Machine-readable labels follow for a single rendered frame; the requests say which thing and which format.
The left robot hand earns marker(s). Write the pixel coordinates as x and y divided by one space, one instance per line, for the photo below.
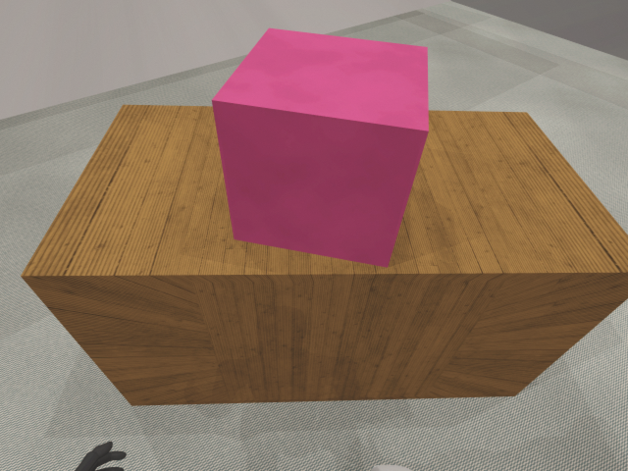
99 456

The pedestal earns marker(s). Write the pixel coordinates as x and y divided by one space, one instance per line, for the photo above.
504 259

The carton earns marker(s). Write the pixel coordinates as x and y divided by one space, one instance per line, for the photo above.
320 139

